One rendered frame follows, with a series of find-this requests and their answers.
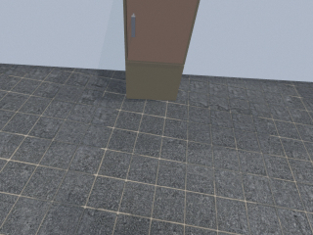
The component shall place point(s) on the handle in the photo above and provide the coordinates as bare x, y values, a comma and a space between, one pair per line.
133, 25

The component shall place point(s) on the cupboard door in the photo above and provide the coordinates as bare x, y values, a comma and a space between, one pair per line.
162, 29

